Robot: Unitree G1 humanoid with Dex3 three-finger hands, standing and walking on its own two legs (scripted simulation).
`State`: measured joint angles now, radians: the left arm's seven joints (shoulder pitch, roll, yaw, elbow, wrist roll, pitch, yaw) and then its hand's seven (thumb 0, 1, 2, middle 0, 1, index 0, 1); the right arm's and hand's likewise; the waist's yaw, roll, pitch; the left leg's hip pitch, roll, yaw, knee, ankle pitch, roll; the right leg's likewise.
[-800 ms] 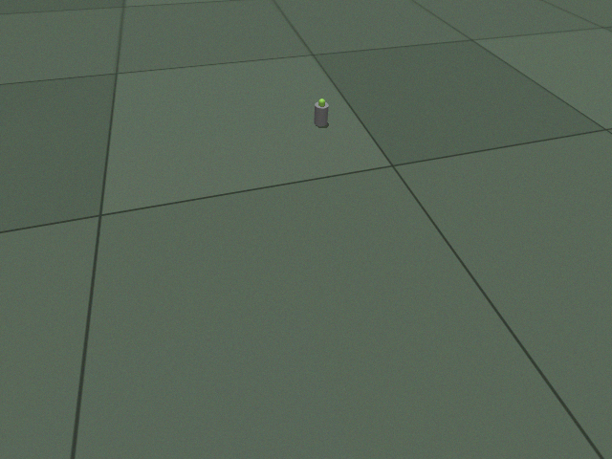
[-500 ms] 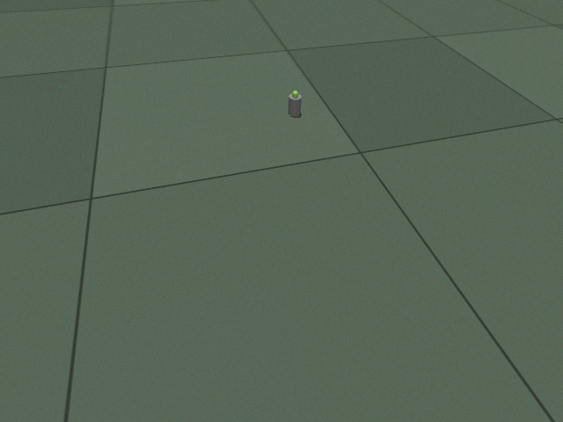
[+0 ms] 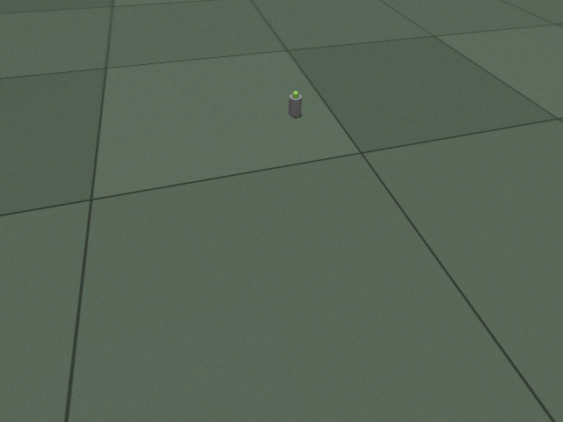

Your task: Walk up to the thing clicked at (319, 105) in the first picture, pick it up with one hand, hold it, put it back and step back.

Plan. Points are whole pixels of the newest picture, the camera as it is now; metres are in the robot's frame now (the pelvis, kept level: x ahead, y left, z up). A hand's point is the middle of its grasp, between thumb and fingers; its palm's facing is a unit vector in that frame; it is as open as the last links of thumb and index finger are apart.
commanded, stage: stand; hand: left
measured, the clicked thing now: (295, 102) +2.10 -0.15 -0.70
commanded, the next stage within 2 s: walk up in 0.32 s
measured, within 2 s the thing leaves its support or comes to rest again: neither
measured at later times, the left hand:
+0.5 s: hand out of the picture +0.12 +0.26 -0.14, palm faces -0.08 -0.93 -0.37, open 7.4 cm
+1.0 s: hand (192, 366) +0.26 +0.15 -0.16, palm faces -0.09 -0.93 -0.35, open 7.4 cm
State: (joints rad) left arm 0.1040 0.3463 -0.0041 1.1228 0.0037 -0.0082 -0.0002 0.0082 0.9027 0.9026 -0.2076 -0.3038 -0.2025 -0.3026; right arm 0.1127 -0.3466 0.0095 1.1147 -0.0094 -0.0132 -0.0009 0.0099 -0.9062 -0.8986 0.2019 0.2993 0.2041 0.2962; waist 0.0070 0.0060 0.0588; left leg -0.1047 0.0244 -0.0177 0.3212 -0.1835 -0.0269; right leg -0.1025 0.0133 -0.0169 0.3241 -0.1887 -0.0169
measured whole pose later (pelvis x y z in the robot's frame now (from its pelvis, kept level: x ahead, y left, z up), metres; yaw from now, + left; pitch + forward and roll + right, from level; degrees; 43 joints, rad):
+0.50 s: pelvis +0.02 -0.02 +0.00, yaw -3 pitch +0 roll +1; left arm 0.16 0.43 0.07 1.04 0.03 0.00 -0.09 0.01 0.90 0.90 -0.21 -0.30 -0.20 -0.30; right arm 0.21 -0.39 -0.08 1.02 -0.05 -0.08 0.05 0.01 -0.90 -0.90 0.21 0.30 0.21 0.30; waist -0.01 -0.01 0.01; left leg -0.10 0.05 0.04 0.35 -0.27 0.02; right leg -0.38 -0.02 0.02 0.79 -0.43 -0.02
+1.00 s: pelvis +0.24 -0.12 -0.01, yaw -8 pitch -1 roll -2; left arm 0.36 0.42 0.06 0.98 0.00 -0.08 -0.07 0.01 0.90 0.90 -0.21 -0.30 -0.21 -0.30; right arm 0.14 -0.42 -0.07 0.92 -0.03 -0.04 0.12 0.01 -0.91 -0.90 0.20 0.30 0.20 0.30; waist 0.07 0.02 0.03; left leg -0.58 0.14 0.01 0.71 -0.13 -0.02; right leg 0.03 0.04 -0.06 0.32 -0.33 -0.03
